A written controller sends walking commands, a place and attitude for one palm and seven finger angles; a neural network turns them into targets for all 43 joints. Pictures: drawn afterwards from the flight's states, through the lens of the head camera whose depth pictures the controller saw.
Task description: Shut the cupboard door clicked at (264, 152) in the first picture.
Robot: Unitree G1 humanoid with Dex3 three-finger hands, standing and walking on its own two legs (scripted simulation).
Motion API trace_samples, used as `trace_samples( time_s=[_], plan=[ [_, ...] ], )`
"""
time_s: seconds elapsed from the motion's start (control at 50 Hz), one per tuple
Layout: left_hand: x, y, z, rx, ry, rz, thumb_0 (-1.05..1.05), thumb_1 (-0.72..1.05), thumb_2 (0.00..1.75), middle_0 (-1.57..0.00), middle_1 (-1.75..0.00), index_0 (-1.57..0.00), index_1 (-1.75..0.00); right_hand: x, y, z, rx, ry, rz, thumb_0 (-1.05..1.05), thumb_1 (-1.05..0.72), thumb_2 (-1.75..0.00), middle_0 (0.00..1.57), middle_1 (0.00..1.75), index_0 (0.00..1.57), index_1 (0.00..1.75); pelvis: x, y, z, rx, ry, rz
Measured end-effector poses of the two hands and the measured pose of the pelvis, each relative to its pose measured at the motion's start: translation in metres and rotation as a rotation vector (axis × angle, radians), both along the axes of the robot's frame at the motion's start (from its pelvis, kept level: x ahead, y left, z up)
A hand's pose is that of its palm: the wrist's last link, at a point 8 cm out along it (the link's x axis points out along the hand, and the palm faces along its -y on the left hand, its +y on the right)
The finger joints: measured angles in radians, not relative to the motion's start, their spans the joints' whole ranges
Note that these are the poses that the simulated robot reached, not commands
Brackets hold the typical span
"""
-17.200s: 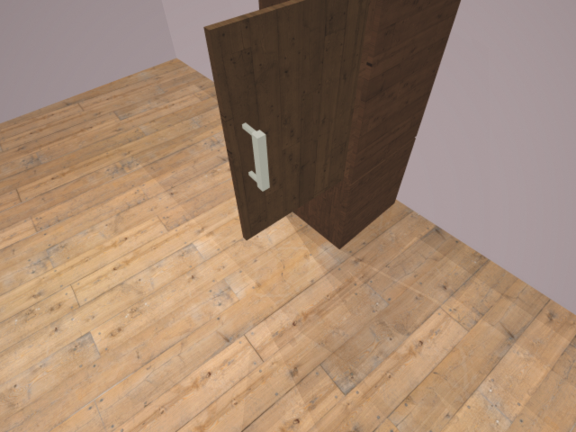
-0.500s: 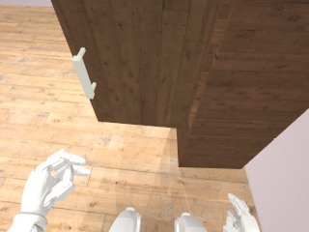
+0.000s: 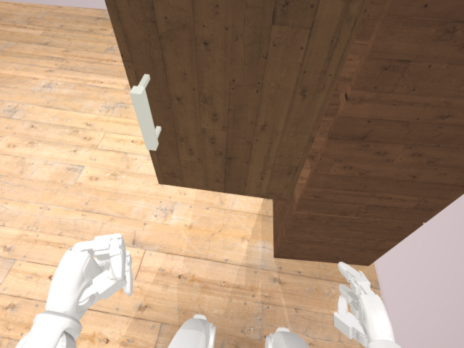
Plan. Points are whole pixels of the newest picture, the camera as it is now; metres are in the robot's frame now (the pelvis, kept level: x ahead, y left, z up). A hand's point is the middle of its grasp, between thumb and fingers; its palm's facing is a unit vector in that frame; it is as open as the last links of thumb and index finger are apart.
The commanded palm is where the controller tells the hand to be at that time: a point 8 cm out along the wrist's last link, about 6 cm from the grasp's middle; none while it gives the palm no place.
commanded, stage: raise the hand and make a fist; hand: left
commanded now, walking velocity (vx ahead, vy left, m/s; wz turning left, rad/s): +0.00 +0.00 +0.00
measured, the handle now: (149, 114) +0.54 +0.22 +0.06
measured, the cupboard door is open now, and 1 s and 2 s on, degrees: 87 87 87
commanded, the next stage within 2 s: bring the fist close to the handle in 0.56 s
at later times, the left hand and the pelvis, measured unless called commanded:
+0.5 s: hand (137, 263) +0.23 +0.16 +0.07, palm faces -0.05 -1.00 -0.05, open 3.1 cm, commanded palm +0.21 +0.21 +0.06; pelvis +0.00 -0.02 +0.00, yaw -1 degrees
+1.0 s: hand (148, 226) +0.29 +0.16 +0.06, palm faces -0.13 -0.99 -0.03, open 3.1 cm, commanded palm +0.28 +0.22 +0.06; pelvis +0.00 -0.02 +0.00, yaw +0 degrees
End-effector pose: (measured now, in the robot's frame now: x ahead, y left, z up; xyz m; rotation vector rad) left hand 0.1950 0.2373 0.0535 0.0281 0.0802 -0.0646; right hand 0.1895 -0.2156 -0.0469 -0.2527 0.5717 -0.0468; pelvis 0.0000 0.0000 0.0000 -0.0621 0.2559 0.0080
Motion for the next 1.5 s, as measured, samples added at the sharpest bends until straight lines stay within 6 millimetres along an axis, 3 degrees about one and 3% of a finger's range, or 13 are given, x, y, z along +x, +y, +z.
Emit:
trace_samples(
  time_s=[0.06, 0.22, 0.36, 0.54, 0.74, 0.86, 1.06, 1.26, 1.5],
  plan=[
    [0.004, -0.005, -0.004, -0.002, 0.018, -0.028, 0.01, 0.90, 0.90, -1.27, -1.47, -1.27, -1.47, -0.004, -0.005, -0.003, -0.008, 0.017, -0.005, 0.01, -0.90, -0.90, 0.20, 0.30, 0.20, 0.30, 0.000, -0.003, 0.000, 0.001, -0.001, -0.002],
    [0.015, -0.003, 0.024, 0.024, -0.100, 0.019, 0.01, 0.90, 0.90, -1.29, -1.49, -1.29, -1.50, -0.021, -0.022, -0.013, -0.003, 0.082, -0.047, 0.01, -0.90, -0.90, 0.20, 0.30, 0.20, 0.30, 0.004, -0.012, 0.001, 0.007, -0.005, -0.004],
    [0.016, -0.020, 0.003, -0.006, 0.018, -0.034, 0.01, 0.90, 0.90, -1.30, -1.50, -1.29, -1.50, -0.031, -0.038, -0.016, -0.002, 0.097, -0.089, 0.02, -0.90, -0.90, 0.20, 0.30, 0.20, 0.30, 0.005, -0.018, 0.003, 0.022, -0.001, -0.015],
    [0.016, -0.022, 0.018, 0.019, -0.097, 0.013, 0.01, 0.90, 0.90, -1.30, -1.50, -1.29, -1.50, -0.027, -0.046, -0.019, -0.006, 0.090, -0.089, 0.02, -0.91, -0.90, 0.20, 0.30, 0.20, 0.30, 0.004, -0.024, -0.001, 0.027, -0.002, -0.015],
    [0.015, -0.026, 0.008, 0.015, -0.035, -0.017, 0.01, 0.90, 0.90, -1.30, -1.50, -1.30, -1.50, -0.019, -0.040, -0.017, 0.006, 0.069, -0.077, 0.02, -0.91, -0.90, 0.20, 0.30, 0.20, 0.30, 0.003, -0.025, 0.000, 0.030, -0.003, -0.015],
    [0.042, -0.011, 0.014, 0.019, -0.132, 0.016, 0.01, 0.90, 0.90, -1.30, -1.50, -1.30, -1.50, -0.020, -0.039, -0.026, -0.008, 0.091, -0.063, 0.01, -0.91, -0.90, 0.20, 0.30, 0.20, 0.30, -0.001, -0.023, -0.005, 0.020, 0.005, -0.008],
    [0.096, -0.020, 0.012, -0.014, -0.065, -0.049, 0.01, 0.90, 0.90, -1.30, -1.50, -1.30, -1.50, -0.042, -0.039, -0.025, -0.009, 0.153, -0.119, 0.01, -0.91, -0.90, 0.20, 0.30, 0.20, 0.30, 0.002, -0.016, 0.003, 0.026, 0.012, -0.022],
    [0.133, 0.001, 0.012, 0.007, -0.078, 0.015, 0.01, 0.90, 0.90, -1.30, -1.50, -1.30, -1.50, -0.064, -0.045, -0.030, -0.025, 0.257, -0.146, 0.01, -0.91, -0.90, 0.20, 0.30, 0.20, 0.30, 0.004, -0.012, 0.007, 0.029, 0.023, -0.028],
    [0.191, -0.009, 0.016, -0.010, -0.099, -0.014, 0.01, 0.90, 0.90, -1.30, -1.50, -1.30, -1.50, -0.082, -0.051, -0.041, -0.045, 0.350, -0.180, 0.01, -0.91, -0.90, 0.20, 0.30, 0.20, 0.30, 0.002, -0.011, 0.005, 0.027, 0.053, -0.029]
  ],
)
